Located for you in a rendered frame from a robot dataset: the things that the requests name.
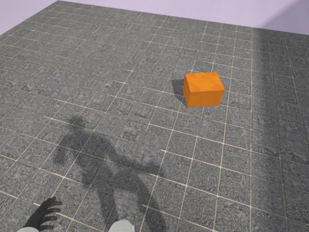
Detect robot left hand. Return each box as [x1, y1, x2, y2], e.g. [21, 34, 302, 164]
[24, 197, 62, 232]

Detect robot left thigh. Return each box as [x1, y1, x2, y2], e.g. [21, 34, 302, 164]
[108, 220, 135, 232]

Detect carton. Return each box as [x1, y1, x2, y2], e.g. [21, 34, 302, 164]
[183, 72, 225, 108]

